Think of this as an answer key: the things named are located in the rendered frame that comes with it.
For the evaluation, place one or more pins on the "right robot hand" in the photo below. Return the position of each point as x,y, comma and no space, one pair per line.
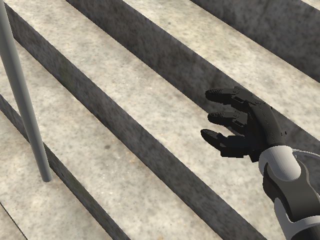
260,127

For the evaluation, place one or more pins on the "right robot forearm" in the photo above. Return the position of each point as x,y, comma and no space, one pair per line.
286,183

